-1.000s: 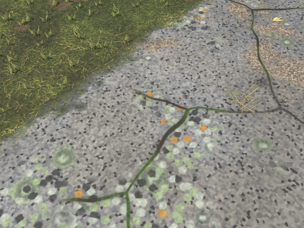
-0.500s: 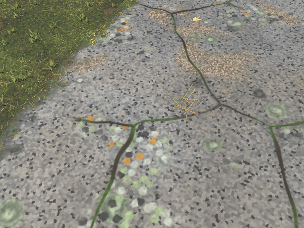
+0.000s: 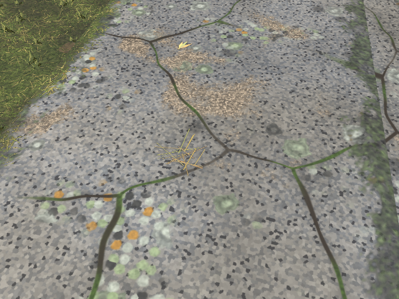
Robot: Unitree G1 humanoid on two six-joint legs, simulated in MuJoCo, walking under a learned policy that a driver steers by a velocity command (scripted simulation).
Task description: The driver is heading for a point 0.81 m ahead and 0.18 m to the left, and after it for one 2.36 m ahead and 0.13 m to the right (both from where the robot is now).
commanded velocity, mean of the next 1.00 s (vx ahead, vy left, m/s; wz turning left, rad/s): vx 0.46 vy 0.00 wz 0.24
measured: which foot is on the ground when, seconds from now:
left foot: up 0.00-0.04, down 0.06-0.52, up 0.54-1.00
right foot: down 0.00-0.06, up 0.08-0.50, down 0.52-1.00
